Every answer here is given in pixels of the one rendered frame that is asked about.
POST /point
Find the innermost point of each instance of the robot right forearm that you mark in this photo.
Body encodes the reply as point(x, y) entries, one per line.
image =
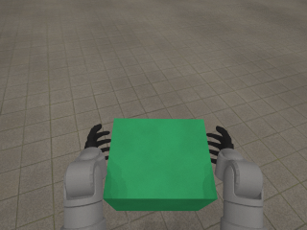
point(243, 192)

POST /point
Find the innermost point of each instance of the robot left forearm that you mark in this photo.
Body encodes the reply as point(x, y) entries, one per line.
point(83, 191)

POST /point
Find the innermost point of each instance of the robot left hand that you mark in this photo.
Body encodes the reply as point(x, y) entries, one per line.
point(93, 137)

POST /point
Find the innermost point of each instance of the robot right hand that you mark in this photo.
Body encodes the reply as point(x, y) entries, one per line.
point(225, 139)

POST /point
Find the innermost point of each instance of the carton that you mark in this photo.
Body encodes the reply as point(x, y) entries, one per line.
point(159, 165)

